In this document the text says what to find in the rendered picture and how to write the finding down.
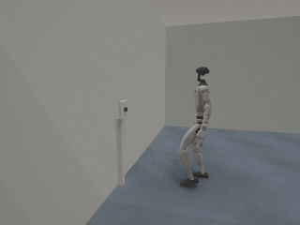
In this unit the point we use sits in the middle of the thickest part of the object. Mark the panel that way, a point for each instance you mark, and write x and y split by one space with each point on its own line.
120 143

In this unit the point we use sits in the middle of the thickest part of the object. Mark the right robot foot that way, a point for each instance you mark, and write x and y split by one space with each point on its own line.
199 174

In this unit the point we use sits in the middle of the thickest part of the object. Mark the left robot forearm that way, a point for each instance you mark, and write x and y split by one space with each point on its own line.
206 116

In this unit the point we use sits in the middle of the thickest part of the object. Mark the robot left upper arm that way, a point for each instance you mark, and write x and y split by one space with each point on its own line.
205 95

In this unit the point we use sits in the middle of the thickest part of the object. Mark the robot left hand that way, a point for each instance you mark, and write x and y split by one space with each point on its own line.
200 136

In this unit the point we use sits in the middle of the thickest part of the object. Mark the humanoid robot torso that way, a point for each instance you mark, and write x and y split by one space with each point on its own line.
199 104

